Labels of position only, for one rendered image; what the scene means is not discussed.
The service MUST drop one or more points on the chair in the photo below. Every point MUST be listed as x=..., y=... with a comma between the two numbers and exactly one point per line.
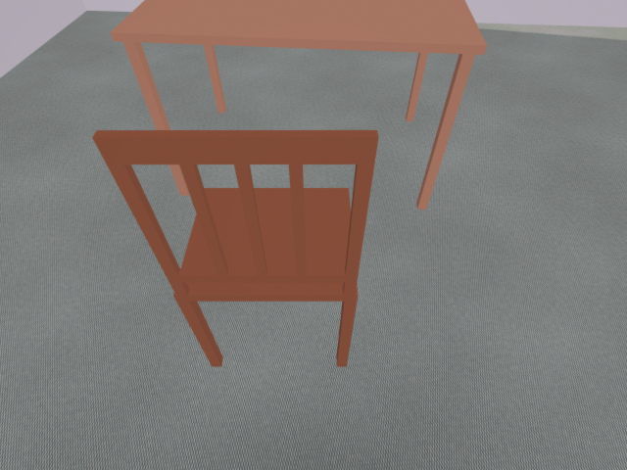
x=254, y=244

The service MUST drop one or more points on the table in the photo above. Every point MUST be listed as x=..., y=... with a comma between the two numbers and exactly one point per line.
x=421, y=26

